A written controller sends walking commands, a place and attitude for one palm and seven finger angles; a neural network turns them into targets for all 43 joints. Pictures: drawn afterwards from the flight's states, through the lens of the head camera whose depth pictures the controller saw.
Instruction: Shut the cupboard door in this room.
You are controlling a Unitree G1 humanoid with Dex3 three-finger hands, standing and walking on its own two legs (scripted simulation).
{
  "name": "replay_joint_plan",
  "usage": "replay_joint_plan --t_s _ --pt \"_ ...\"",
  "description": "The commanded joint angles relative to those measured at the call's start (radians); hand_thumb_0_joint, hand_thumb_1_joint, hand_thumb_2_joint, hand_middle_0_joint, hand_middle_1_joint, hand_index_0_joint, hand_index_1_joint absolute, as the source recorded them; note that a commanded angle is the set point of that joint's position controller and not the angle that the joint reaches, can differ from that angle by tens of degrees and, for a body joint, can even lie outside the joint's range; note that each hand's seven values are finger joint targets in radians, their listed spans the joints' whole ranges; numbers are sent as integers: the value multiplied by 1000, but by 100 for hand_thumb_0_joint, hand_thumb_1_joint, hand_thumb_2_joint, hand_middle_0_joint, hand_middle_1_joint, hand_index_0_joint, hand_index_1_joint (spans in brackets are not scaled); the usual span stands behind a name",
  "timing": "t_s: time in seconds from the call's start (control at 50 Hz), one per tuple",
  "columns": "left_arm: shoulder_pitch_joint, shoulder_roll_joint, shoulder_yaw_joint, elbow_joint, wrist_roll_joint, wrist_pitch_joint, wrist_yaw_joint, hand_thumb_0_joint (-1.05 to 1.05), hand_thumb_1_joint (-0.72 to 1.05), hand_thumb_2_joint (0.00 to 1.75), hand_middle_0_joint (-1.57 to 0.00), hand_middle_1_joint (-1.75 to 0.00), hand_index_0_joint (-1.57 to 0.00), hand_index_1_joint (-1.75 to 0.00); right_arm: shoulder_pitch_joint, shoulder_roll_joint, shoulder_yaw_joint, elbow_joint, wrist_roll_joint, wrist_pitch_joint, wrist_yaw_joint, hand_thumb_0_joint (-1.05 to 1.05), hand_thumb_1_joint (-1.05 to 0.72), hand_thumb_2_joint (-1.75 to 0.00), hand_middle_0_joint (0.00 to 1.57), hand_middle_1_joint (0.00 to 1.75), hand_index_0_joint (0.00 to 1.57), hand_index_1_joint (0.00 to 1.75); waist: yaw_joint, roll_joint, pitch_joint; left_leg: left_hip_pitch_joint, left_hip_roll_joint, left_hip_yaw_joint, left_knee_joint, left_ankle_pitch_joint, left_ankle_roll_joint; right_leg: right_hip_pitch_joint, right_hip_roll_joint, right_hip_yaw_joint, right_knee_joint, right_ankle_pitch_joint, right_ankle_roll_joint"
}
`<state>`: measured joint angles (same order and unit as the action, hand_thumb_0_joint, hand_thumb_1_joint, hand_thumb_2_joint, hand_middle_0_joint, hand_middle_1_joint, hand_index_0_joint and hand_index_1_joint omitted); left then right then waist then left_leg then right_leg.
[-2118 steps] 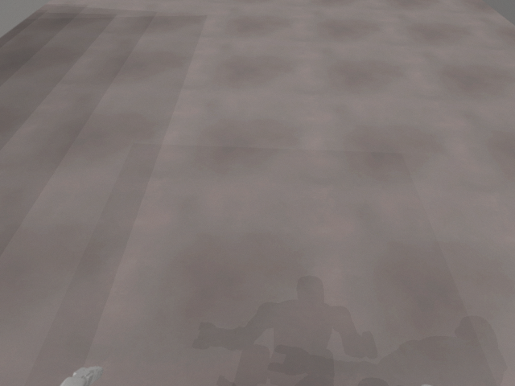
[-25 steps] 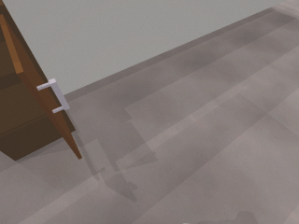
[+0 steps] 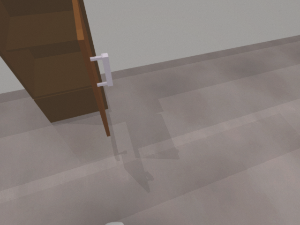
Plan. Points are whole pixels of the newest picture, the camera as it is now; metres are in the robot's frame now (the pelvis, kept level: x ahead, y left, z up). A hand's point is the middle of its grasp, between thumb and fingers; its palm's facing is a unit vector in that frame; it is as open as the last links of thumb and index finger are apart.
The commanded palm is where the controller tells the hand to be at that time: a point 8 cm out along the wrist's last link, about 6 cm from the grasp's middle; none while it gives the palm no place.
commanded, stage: turn or walk to find it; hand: left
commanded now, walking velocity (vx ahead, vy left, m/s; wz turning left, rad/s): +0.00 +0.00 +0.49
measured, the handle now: (102, 71) +0.61 +0.22 -0.02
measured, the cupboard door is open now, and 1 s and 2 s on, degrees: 88 88 88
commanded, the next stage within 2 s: stand and wait in 0.06 s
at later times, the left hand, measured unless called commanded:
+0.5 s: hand out of the picture +0.06 +0.16 -0.15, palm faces +0.11 -0.96 -0.24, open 7.3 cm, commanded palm none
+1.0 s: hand out of the picture -0.01 +0.15 -0.16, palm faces +0.13 -0.98 -0.15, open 7.4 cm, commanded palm none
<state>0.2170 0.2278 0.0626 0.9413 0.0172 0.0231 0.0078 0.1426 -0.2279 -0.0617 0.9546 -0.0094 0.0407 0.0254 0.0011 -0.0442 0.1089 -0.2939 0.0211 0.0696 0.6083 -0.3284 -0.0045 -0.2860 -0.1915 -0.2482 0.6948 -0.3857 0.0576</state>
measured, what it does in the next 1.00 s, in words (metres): steps on the spot: right foot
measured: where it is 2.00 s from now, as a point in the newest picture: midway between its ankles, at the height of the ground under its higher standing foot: outside the picture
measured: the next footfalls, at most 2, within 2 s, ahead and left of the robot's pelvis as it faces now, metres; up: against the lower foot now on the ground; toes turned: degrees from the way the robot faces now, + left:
right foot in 0.40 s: +0.07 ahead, -0.13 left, +0.00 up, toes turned -1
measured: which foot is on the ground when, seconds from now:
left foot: down 0.00-1.00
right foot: up 0.00-0.38, down 0.40-1.00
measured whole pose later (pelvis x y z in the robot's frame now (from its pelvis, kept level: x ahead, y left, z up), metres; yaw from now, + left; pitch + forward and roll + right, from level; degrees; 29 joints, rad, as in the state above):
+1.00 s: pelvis +0.01 -0.01 +0.02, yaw +4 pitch -2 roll +0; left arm 0.29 0.13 0.00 1.14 0.00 0.00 0.03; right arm 0.27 -0.12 -0.01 1.15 -0.01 -0.01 -0.03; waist 0.01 -0.01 0.05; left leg -0.13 0.03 0.04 0.41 -0.24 -0.01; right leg -0.16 -0.03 -0.09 0.41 -0.21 0.00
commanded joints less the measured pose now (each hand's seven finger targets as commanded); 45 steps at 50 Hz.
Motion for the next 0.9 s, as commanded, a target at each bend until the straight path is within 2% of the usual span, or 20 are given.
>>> replay_joint_plan --t_s 0.0,0.02,0.06,0.1,0.22,0.28,0.32,0.34,0.36,0.38,0.4,0.42,0.44,0.46,0.52,0.58,0.62,0.66,0.74,0.88 --pt "-74 87 12 -112 -4 7 16 0 90 90 -20 -30 -20 -30 189 -255 -61 -23 -6 -33 -35 0 -90 -90 20 30 20 30 -83 346 -233 328 371 -434 -230 769 217 -309 58 196 405 -266 23" --pt "-101 99 16 -104 -8 4 12 0 90 90 -20 -30 -20 -30 151 -222 -54 -33 -8 -32 -44 0 -90 -90 20 30 20 30 -71 313 -194 278 330 -397 -223 711 213 -318 57 217 440 -206 22" --pt "-62 94 19 -64 -6 4 2 0 90 90 -20 -30 -20 -30 64 -169 -32 -53 -14 -36 -46 0 -90 -90 20 30 20 30 -21 216 -154 208 252 -293 -233 605 178 -275 65 221 442 -95 24" --pt "-21 81 13 -33 -5 5 -1 0 90 90 -20 -30 -20 -30 51 -153 -25 -53 -10 -43 -47 0 -90 -90 20 30 20 30 -7 178 -160 208 222 -243 -252 553 162 -246 77 212 407 -47 24" --pt "-42 52 -8 -17 -5 1 3 0 90 90 -20 -30 -20 -30 93 -125 -20 -11 -11 -47 -49 0 -90 -90 20 30 20 30 -22 187 -141 213 220 -254 -270 549 175 -167 105 203 197 -57 19" --pt "-9 36 -18 6 -8 -8 7 0 90 90 -20 -30 -20 -30 70 -124 -19 7 -14 -44 -49 0 -90 -90 20 30 20 30 -9 200 -136 185 214 -249 -243 561 165 -64 129 179 21 -38 10" --pt "38 45 -20 37 -9 -21 11 0 90 90 -20 -30 -20 -30 69 -107 -17 26 -8 -45 -48 0 -90 -90 20 30 20 30 14 172 -130 120 181 -239 -202 508 126 62 137 175 -160 99 1" --pt "82 52 -19 54 -7 -30 15 0 90 90 -20 -30 -20 -30 64 -88 -12 30 -4 -48 -46 0 -90 -90 20 30 20 30 35 124 -137 80 145 -216 -154 412 86 151 117 186 -295 213 -3" --pt "99 96 -17 65 1 -41 21 0 90 90 -20 -30 -20 -30 81 -44 -5 32 4 -51 -42 0 -90 -90 20 30 20 30 26 1 -162 25 72 -145 -69 263 29 221 10 308 -345 326 -36" --pt "73 142 -15 67 2 -46 23 0 90 90 -20 -30 -20 -30 96 -5 8 26 10 -50 -38 0 -90 -90 20 30 20 30 3 -118 -132 -37 -5 -85 -38 35 -7 213 -119 421 -362 437 -106" --pt "60 159 -7 57 0 -48 19 0 90 90 -20 -30 -20 -30 84 -17 4 25 5 -33 -43 0 -90 -90 20 30 20 30 12 -210 -110 -14 -25 -78 30 -160 -18 115 -168 468 -412 398 -179" --pt "43 150 -1 57 2 -44 21 0 90 90 -20 -30 -20 -30 74 -28 -2 29 -3 -18 -45 0 -90 -90 20 30 20 30 19 -254 -71 -11 -11 -90 120 -207 -14 47 -169 484 -450 325 -209" --pt "23 119 -7 61 2 -41 22 0 90 90 -20 -30 -20 -30 74 -30 -1 46 -6 -19 -47 0 -90 -90 20 30 20 30 11 -193 -30 -15 -1 -96 153 -177 -9 27 -143 468 -431 357 -224" --pt "15 103 -10 63 1 -40 22 0 90 90 -20 -30 -20 -30 92 -15 3 65 -4 -22 -48 0 -90 -90 20 30 20 30 1 -136 -44 -13 1 -89 149 -153 -8 55 -117 418 -396 434 -222" --pt "35 90 -7 83 -1 -42 25 0 90 90 -20 -30 -20 -30 121 12 13 93 -1 -30 -48 0 -90 -90 20 30 20 30 7 -106 -103 10 5 -58 27 -97 -18 154 -76 337 -334 570 -200" --pt "30 76 -15 101 -12 -41 27 0 90 90 -20 -30 -20 -30 165 13 21 129 -4 -44 -52 0 -90 -90 20 30 20 30 -10 -71 -129 159 20 -57 -200 132 -17 105 -29 302 -295 454 -139" --pt "44 42 -22 104 -14 -36 23 0 90 90 -20 -30 -20 -30 159 -24 21 140 -6 -57 -53 0 -90 -90 20 30 20 30 7 49 -127 204 104 -122 -215 313 9 57 53 245 -284 307 -79" --pt "37 35 -29 121 -12 -29 24 0 90 90 -20 -30 -20 -30 126 -17 28 147 -3 -57 -54 0 -90 -90 20 30 20 30 13 81 -68 131 107 -126 -238 235 12 75 63 240 -332 226 -58" --pt "78 28 -39 151 -14 -36 25 0 90 90 -20 -30 -20 -30 149 0 35 162 -1 -62 -59 0 -90 -90 20 30 20 30 13 72 -70 146 93 -100 -250 248 7 119 56 249 -352 290 -67" --pt "111 6 -46 166 -12 -37 26 0 90 90 -20 -30 -20 -30 181 13 38 169 0 -62 -63 0 -90 -90 20 30 20 30 7 54 -25 130 86 -97 -282 168 9 96 64 256 -384 216 -66"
